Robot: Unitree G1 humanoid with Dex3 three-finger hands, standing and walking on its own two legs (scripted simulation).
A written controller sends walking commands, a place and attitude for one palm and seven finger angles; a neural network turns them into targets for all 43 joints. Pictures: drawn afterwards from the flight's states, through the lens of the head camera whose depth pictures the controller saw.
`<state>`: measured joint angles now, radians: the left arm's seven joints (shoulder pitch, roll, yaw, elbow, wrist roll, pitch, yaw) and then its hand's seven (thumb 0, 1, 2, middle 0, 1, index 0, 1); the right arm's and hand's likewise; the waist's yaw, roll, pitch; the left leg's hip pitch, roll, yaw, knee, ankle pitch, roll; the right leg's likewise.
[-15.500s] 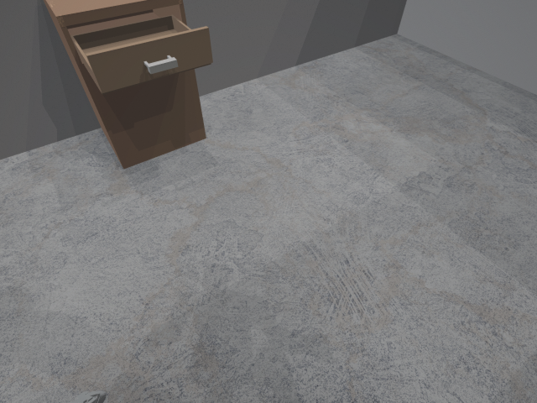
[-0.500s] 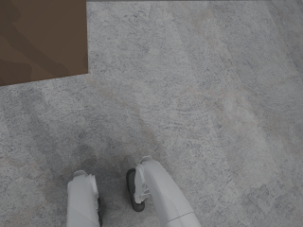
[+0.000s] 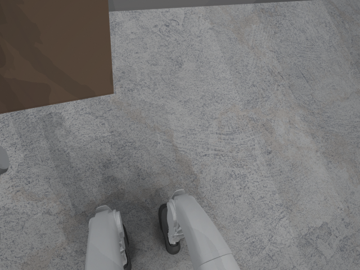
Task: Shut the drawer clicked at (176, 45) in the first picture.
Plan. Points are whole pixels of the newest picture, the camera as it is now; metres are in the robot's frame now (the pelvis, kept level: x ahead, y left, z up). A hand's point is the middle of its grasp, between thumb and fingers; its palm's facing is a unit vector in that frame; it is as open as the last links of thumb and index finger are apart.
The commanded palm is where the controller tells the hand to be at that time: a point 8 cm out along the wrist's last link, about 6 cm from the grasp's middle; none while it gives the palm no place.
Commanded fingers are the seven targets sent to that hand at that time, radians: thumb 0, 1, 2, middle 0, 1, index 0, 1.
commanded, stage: pull the fist back off the drawer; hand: left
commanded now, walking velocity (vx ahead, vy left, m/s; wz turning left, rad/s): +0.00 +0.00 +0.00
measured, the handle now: out of the picture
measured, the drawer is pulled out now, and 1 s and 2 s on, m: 0.00 0.00 0.00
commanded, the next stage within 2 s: draw the hand back to the body in 0.14 s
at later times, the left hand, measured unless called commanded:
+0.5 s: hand out of the picture +0.52 +0.26 +0.10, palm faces +0.17 -0.99 -0.03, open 3.3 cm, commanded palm +0.48 +0.29 +0.12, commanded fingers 0.00 0.90 0.90 -1.40 -1.60 -1.40 -1.60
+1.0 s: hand out of the picture +0.35 +0.25 +0.22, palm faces +0.34 -0.90 -0.28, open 3.3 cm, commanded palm +0.30 +0.29 +0.24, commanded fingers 0.00 0.90 0.90 -1.40 -1.60 -1.40 -1.60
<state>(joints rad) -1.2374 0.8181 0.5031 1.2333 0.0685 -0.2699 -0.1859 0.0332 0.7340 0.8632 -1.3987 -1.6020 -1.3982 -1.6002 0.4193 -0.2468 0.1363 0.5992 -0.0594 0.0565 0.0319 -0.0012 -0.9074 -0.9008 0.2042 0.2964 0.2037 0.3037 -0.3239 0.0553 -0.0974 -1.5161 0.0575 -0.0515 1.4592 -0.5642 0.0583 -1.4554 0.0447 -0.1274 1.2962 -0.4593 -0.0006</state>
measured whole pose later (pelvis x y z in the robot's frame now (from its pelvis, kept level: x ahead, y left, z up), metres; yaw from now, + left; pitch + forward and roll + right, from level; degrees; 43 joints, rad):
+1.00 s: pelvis +0.07 +0.00 +0.14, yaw +6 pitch +5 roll -1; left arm 0.01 0.33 0.16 0.17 -0.07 -0.06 0.09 0.02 0.90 0.90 -1.40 -1.60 -1.40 -1.60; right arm 0.22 -0.24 0.04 0.52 0.06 0.06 -0.07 0.01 -0.91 -0.90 0.20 0.30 0.20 0.30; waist -0.01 0.05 -0.08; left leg -0.38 -0.01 0.02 0.68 -0.39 0.04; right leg -0.37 0.00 -0.04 0.63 -0.34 0.00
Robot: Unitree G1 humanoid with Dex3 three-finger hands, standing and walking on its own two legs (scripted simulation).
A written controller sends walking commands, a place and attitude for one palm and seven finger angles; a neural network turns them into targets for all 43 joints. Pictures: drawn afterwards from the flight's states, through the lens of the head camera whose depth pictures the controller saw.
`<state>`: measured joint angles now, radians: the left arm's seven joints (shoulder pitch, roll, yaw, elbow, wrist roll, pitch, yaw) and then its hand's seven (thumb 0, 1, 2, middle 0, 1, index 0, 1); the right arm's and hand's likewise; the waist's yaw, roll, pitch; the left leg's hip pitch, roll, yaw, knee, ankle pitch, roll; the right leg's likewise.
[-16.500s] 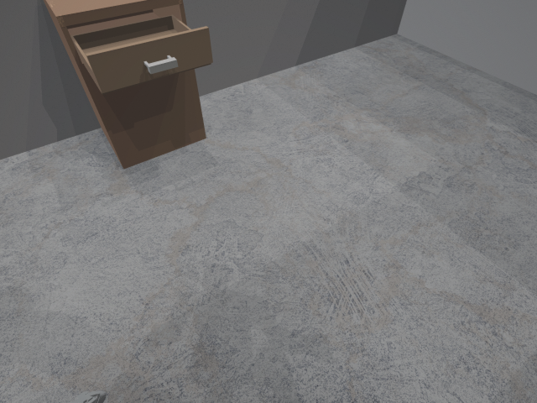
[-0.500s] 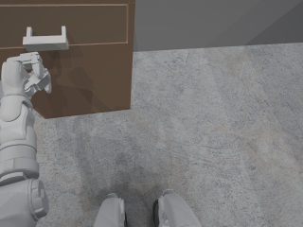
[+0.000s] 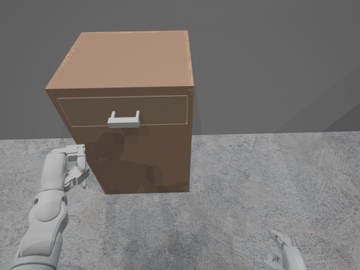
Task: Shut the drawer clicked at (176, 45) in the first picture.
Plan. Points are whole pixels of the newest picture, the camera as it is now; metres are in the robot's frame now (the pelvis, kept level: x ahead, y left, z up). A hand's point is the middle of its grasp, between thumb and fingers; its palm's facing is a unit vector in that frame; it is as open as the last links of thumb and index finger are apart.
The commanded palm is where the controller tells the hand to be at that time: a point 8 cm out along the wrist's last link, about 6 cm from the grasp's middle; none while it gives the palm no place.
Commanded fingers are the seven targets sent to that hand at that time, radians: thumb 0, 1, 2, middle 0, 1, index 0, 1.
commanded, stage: draw the hand back to the body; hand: left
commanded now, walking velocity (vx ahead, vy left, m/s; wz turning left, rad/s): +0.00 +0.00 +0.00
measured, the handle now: (124, 118) +0.63 +0.24 -0.08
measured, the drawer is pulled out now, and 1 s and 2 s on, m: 0.00 0.00 0.00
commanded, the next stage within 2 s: step back with the hand held close in 0.62 s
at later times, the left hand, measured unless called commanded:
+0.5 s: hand (31, 211) +0.17 +0.22 +0.19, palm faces +0.41 -0.81 -0.41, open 3.3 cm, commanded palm +0.12 +0.26 +0.19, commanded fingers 0.00 0.90 0.90 -1.40 -1.60 -1.40 -1.60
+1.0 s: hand (34, 211) +0.18 +0.22 +0.17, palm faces +0.32 -0.82 -0.47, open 3.3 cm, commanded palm +0.11 +0.27 +0.19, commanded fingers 0.00 0.90 0.90 -1.40 -1.60 -1.40 -1.60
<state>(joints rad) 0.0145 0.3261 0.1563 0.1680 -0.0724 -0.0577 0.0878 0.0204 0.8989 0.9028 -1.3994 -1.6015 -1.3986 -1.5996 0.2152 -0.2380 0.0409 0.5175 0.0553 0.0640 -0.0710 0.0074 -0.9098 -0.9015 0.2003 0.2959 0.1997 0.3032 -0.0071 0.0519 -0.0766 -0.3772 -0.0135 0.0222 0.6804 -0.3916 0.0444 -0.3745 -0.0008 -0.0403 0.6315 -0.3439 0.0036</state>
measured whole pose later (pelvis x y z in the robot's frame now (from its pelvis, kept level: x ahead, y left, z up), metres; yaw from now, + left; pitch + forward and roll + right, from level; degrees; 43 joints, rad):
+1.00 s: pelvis -0.02 -0.01 +0.02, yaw +0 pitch +0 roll -1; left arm 0.60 0.35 0.33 -0.47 -0.05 -0.20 0.11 0.02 0.89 0.90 -1.40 -1.60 -1.40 -1.60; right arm 0.19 -0.25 -0.02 0.58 0.01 -0.02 -0.06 0.01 -0.91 -0.90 0.20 0.30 0.20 0.30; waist -0.01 0.06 0.01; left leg -0.20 -0.01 0.02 0.45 -0.25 0.03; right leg -0.20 0.01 -0.04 0.40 -0.21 -0.01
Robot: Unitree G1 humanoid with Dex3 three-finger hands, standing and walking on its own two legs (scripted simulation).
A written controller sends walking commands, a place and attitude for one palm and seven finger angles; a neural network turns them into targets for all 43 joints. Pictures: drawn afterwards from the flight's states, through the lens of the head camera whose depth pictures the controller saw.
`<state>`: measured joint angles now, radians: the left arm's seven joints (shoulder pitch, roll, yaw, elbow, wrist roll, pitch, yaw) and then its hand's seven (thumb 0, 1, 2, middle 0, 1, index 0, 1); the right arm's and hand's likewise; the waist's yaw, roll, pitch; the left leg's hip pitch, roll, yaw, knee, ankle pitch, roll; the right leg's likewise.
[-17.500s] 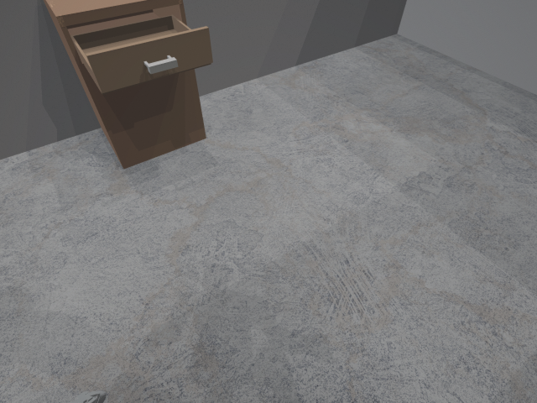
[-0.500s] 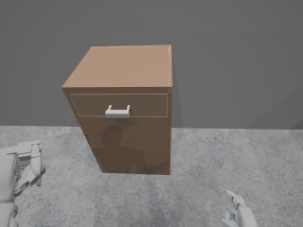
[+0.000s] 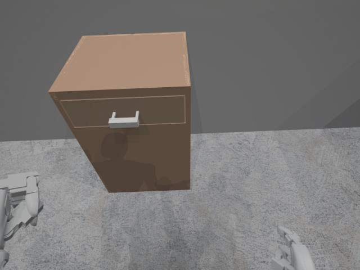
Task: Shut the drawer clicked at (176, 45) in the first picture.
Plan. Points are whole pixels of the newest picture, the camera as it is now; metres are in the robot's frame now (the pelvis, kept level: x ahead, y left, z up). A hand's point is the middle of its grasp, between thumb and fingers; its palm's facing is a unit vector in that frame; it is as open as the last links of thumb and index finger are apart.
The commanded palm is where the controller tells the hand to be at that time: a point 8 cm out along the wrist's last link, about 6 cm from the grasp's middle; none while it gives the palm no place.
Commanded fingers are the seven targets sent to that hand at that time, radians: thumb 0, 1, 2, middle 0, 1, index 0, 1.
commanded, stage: step back with the hand held close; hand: left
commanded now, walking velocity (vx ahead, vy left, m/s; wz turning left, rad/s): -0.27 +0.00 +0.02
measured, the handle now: (124, 118) +0.65 +0.25 -0.10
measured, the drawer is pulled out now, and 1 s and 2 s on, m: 0.00 0.00 0.00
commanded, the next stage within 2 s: stop stepping back and stand still in 1.14 s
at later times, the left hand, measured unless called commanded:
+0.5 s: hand (2, 251) +0.12 +0.25 +0.16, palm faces +0.38 -0.80 -0.46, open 3.3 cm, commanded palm +0.06 +0.29 +0.17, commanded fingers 0.00 0.90 0.90 -1.40 -1.60 -1.40 -1.60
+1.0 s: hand out of the picture +0.07 +0.22 +0.16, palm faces +0.23 -0.82 -0.52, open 3.3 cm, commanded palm -0.01 +0.28 +0.17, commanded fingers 0.00 0.90 0.90 -1.40 -1.60 -1.40 -1.60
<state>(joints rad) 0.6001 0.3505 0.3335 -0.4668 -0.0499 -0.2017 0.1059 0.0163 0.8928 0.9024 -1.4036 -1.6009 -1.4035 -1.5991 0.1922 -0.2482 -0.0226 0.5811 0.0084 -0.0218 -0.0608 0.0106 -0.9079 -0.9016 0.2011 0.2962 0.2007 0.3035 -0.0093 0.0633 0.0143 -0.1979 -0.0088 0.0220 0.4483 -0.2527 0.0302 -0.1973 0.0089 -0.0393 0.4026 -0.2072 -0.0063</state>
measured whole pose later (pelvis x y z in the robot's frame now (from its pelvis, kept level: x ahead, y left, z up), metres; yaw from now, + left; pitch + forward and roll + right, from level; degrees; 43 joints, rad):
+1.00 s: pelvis -0.13 +0.00 -0.01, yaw +1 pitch +3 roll -3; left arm 0.65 0.46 0.38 -0.66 -0.05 -0.28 0.11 0.02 0.89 0.90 -1.40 -1.60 -1.40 -1.60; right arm 0.10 -0.19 0.00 0.57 -0.01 -0.07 -0.04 0.01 -0.91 -0.90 0.20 0.30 0.20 0.30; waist -0.02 0.02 0.06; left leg -0.50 0.02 -0.01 0.51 -0.06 0.03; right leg -0.30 0.10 0.04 0.54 -0.30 -0.02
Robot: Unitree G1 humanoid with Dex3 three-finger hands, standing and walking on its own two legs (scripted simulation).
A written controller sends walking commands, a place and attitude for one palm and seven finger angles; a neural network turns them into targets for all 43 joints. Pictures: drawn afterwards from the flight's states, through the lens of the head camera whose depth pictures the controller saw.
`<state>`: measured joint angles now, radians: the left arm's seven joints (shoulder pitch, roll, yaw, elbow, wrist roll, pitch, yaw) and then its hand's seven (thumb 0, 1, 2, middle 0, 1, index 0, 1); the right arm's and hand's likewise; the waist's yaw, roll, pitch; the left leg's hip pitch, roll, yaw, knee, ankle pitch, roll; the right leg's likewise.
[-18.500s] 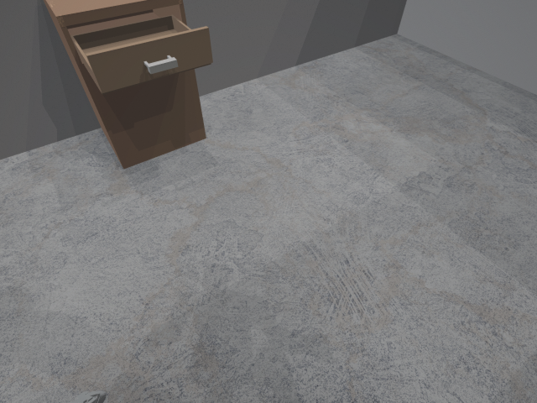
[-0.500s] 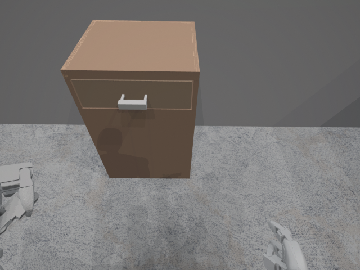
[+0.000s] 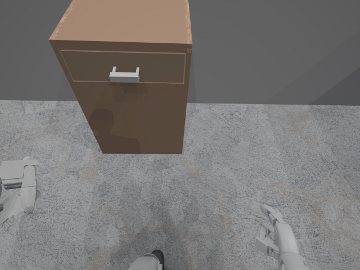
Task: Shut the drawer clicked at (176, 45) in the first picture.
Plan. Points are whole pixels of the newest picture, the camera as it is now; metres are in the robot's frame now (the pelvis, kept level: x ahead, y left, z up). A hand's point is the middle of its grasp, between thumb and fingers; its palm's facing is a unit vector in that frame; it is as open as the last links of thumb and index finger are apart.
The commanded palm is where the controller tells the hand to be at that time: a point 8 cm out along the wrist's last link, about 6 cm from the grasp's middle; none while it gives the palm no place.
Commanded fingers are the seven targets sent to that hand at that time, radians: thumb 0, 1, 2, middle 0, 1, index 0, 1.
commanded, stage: step back with the hand held close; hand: left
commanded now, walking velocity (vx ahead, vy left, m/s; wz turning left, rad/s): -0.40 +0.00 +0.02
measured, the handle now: (125, 73) +0.79 +0.25 -0.09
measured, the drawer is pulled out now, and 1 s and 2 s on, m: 0.00 0.00 0.00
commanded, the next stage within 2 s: stop stepping back and stand still in 0.14 s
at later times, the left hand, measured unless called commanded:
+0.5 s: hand out of the picture +0.07 +0.23 +0.18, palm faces +0.34 -0.82 -0.46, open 3.3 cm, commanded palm +0.02 +0.28 +0.19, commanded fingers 0.00 0.90 0.90 -1.40 -1.60 -1.40 -1.60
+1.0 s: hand out of the picture +0.06 +0.24 +0.17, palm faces +0.39 -0.82 -0.42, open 3.3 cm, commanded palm +0.00 +0.28 +0.19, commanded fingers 0.00 0.90 0.90 -1.40 -1.60 -1.40 -1.60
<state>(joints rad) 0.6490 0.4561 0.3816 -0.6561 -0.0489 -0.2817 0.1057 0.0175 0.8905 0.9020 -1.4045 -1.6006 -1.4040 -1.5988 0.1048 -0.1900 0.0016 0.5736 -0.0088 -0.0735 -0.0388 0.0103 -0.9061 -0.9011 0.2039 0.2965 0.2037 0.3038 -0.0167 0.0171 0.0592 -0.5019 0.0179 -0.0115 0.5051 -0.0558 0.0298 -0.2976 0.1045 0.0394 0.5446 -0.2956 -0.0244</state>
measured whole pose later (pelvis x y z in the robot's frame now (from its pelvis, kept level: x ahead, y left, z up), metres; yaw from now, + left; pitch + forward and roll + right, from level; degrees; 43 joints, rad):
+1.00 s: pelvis -0.12 +0.00 +0.00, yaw +1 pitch -1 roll -1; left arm 0.62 0.36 0.34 -0.56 -0.03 -0.22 0.15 0.02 0.89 0.90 -1.41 -1.60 -1.41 -1.60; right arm 0.25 -0.21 0.00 0.66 0.00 -0.09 -0.07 0.01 -0.91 -0.90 0.20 0.30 0.20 0.30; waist -0.01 0.00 -0.01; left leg -0.28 0.02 0.01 0.57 -0.27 0.01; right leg -0.22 0.03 -0.07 0.54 -0.31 -0.03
